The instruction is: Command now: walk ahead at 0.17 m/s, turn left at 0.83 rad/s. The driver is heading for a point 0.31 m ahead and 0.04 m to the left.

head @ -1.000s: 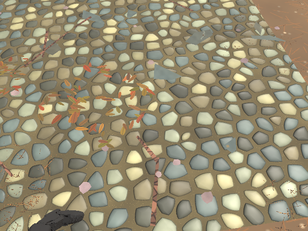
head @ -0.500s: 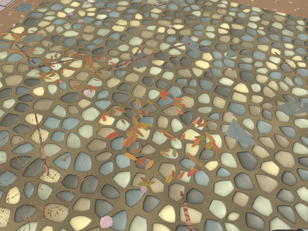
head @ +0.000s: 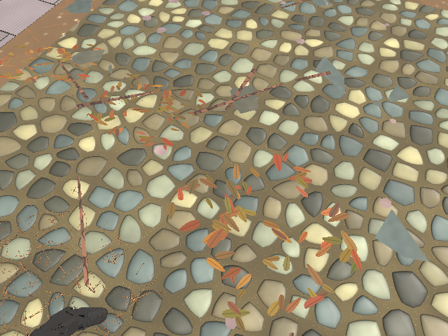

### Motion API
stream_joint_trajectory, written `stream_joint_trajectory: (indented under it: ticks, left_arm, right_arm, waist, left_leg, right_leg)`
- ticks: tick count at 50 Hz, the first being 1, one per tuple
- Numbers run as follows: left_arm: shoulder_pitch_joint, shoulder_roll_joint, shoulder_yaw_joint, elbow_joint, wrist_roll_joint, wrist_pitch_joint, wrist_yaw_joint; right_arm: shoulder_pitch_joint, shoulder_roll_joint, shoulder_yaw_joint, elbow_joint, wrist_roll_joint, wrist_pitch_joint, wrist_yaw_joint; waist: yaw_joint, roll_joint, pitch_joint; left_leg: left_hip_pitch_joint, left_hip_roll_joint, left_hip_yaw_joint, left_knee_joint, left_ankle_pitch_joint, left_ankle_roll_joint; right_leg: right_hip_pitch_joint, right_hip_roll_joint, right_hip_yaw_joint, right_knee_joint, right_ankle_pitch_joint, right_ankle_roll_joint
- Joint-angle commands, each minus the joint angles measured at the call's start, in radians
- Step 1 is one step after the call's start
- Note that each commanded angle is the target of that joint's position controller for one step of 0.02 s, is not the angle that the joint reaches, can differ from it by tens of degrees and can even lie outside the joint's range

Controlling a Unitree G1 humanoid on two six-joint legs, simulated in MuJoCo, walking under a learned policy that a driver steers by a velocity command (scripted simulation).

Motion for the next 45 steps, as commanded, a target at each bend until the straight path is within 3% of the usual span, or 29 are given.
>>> stream_joint_trajectory:
  ticks: [1,3,7,11,13,14,15,16,17,18,19,20,23,27,31,34,35,36,37,38,39,41,45]
  left_arm:
    - [0.011,0.136,0.05,-0.024,0.005,0.01,0.014]
    - [-0.011,0.159,0.064,-0.005,0.007,0.006,0.015]
    - [-0.074,0.188,0.077,0.008,-0.014,0.018,0.014]
    - [-0.063,0.211,0.091,0.03,-0.043,0.03,-0.003]
    - [-0.056,0.196,0.091,0.043,-0.058,0.039,-0.008]
    - [-0.008,0.162,0.085,0.063,-0.051,0.043,-0.016]
    - [0.006,0.116,0.07,0.018,-0.007,0.045,-0.021]
    - [-0.03,0.124,0.062,-0.008,0.003,0.04,-0.016]
    - [-0.08,0.174,0.072,0.002,-0.025,0.041,-0.014]
    - [-0.08,0.166,0.071,0.009,-0.034,0.042,-0.006]
    - [-0.063,0.163,0.07,0.029,-0.022,0.047,0.005]
    - [-0.053,0.168,0.072,0.035,-0.016,0.053,0.009]
    - [0.006,0.153,0.067,0.067,-0.024,0.065,0.005]
    - [0.002,0.111,0.045,0.071,-0.021,0.076,0.008]
    - [0.003,0.119,0.042,0.073,-0.023,0.077,0.004]
    - [0.056,0.092,0.032,0.096,-0.017,0.066,-0.007]
    - [0.081,0.088,0.027,0.105,-0.002,0.06,-0.013]
    - [0.098,0.131,0.03,0.103,0.018,0.055,-0.014]
    - [0.049,0.187,0.039,0.103,0.015,0.052,-0.013]
    - [0.009,0.133,0.028,0.098,0.008,0.047,-0.015]
    - [-0.013,0.105,0.018,0.094,0.009,0.039,-0.017]
    - [0.004,0.119,0.016,0.104,0.005,0.022,-0.015]
    - [0.064,0.107,0.008,0.132,-0.002,0.016,-0.002]
  right_arm:
    - [0.0,-0.071,-0.031,-0.102,0.002,0.028,-0.008]
    - [-0.038,-0.042,-0.024,-0.128,-0.004,0.038,-0.004]
    - [-0.085,-0.045,-0.026,-0.137,-0.005,0.042,0.029]
    - [-0.143,-0.083,-0.048,-0.165,-0.001,0.062,0.058]
    - [-0.109,-0.099,-0.066,-0.159,-0.004,0.061,0.058]
    - [-0.026,-0.154,-0.093,-0.139,-0.013,0.054,0.043]
    - [-0.001,-0.316,-0.13,-0.159,-0.014,0.047,0.022]
    - [-0.054,-0.291,-0.104,-0.202,-0.054,0.016,0.028]
    - [-0.076,-0.22,-0.082,-0.206,-0.055,-0.006,0.036]
    - [-0.1,-0.186,-0.068,-0.189,-0.041,-0.019,0.031]
    - [-0.137,-0.146,-0.053,-0.185,-0.023,-0.018,0.024]
    - [-0.179,-0.13,-0.042,-0.188,-0.021,-0.013,0.015]
    - [-0.223,-0.121,-0.026,-0.196,-0.047,-0.014,0.003]
    - [-0.235,-0.104,-0.019,-0.174,-0.046,-0.01,0.001]
    - [-0.234,-0.087,-0.009,-0.141,-0.051,-0.005,0.016]
    - [-0.264,-0.046,0.01,-0.116,-0.039,-0.004,0.022]
    - [-0.239,-0.022,0.018,-0.098,-0.037,-0.007,0.023]
    - [-0.205,0.0,0.024,-0.085,-0.047,-0.012,0.022]
    - [-0.141,0.006,0.019,-0.079,-0.055,-0.018,0.027]
    - [-0.191,-0.013,0.016,-0.075,-0.064,-0.017,0.024]
    - [-0.244,-0.037,0.008,-0.076,-0.06,-0.013,0.021]
    - [-0.263,-0.029,0.005,-0.068,-0.054,0.001,0.014]
    - [-0.235,-0.003,0.006,-0.03,-0.048,-0.003,0.016]
  waist:
    - [0.038,-0.161,-0.097]
    - [0.038,-0.166,-0.093]
    - [0.032,-0.135,-0.13]
    - [0.039,-0.13,-0.114]
    - [0.005,-0.087,-0.121]
    - [-0.024,0.023,-0.138]
    - [0.019,0.368,-0.117]
    - [0.012,0.321,-0.255]
    - [-0.02,0.173,-0.266]
    - [0.006,0.116,-0.227]
    - [0.027,0.063,-0.207]
    - [0.049,0.085,-0.195]
    - [0.076,0.087,-0.204]
    - [0.06,0.102,-0.171]
    - [0.038,0.125,-0.13]
    - [0.08,0.112,-0.116]
    - [0.091,0.086,-0.118]
    - [0.067,0.007,-0.127]
    - [-0.012,-0.142,-0.117]
    - [0.011,-0.178,-0.101]
    - [0.028,-0.155,-0.072]
    - [0.044,-0.131,-0.062]
    - [0.064,-0.055,-0.062]
  left_leg:
    - [-0.178,0.105,0.025,0.022,0.064,-0.027]
    - [-0.15,0.12,0.047,-0.076,0.113,-0.028]
    - [-0.006,0.127,0.08,-0.312,0.289,0.016]
    - [0.068,0.097,0.135,-0.474,0.288,0.071]
    - [0.182,0.051,0.165,-0.618,0.356,0.118]
    - [0.339,0.04,0.098,-0.708,0.504,0.169]
    - [0.522,0.274,-0.306,-0.761,0.97,0.311]
    - [0.536,0.397,-0.52,-0.809,0.872,0.47]
    - [0.521,0.385,-0.414,-0.832,0.819,0.439]
    - [0.479,0.338,-0.335,-0.815,0.758,0.375]
    - [0.442,0.303,-0.278,-0.806,0.715,0.324]
    - [0.377,0.279,-0.239,-0.809,0.724,0.305]
    - [0.306,0.233,-0.168,-0.825,0.751,0.298]
    - [0.276,0.213,-0.156,-0.833,0.619,0.296]
    - [0.221,0.216,-0.198,-0.832,0.471,0.302]
    - [0.182,0.182,-0.201,-0.788,0.41,0.257]
    - [0.154,0.15,-0.186,-0.775,0.37,0.211]
    - [0.121,0.089,-0.142,-0.707,0.29,0.15]
    - [0.129,0.004,-0.051,-0.691,0.215,0.104]
    - [0.238,0.007,-0.027,-0.702,0.245,0.073]
    - [0.276,0.013,-0.034,-0.697,0.284,0.074]
    - [0.286,0.018,-0.048,-0.695,0.337,0.094]
    - [0.264,0.028,-0.063,-0.722,0.388,0.103]
  right_leg:
    - [0.224,-0.275,0.159,-0.217,0.374,-0.197]
    - [0.207,-0.291,0.099,-0.254,0.394,-0.219]
    - [0.21,-0.299,-0.025,-0.25,0.348,-0.195]
    - [0.267,-0.32,-0.078,-0.182,0.263,-0.147]
    - [0.251,-0.288,-0.131,-0.045,0.206,-0.084]
    - [0.154,-0.218,-0.175,0.152,0.137,-0.028]
    - [-0.183,-0.061,-0.222,0.515,-0.431,0.069]
    - [-0.324,0.017,0.018,0.734,-0.548,0.082]
    - [-0.334,-0.012,0.072,0.783,-0.476,0.058]
    - [-0.331,-0.034,0.088,0.746,-0.395,0.034]
    - [-0.31,-0.057,0.097,0.697,-0.335,0.034]
    - [-0.251,-0.056,0.091,0.673,-0.289,0.039]
    - [-0.142,-0.024,0.068,0.622,-0.208,0.06]
    - [-0.065,-0.026,0.07,0.401,-0.19,0.077]
    - [0.025,-0.019,0.059,0.253,-0.216,0.066]
    - [0.151,-0.001,0.032,0.011,-0.092,0.036]
    - [0.228,-0.011,0.046,-0.1,0.033,0.017]
    - [0.281,-0.101,0.146,-0.122,0.177,-0.016]
    - [0.218,-0.173,0.198,-0.11,0.147,-0.08]
    - [0.081,-0.172,0.231,-0.166,-0.071,-0.111]
    - [0.043,-0.136,0.203,-0.183,-0.167,-0.081]
    - [0.047,-0.101,0.16,-0.174,-0.168,-0.039]
    - [0.104,-0.074,0.123,-0.137,-0.12,-0.031]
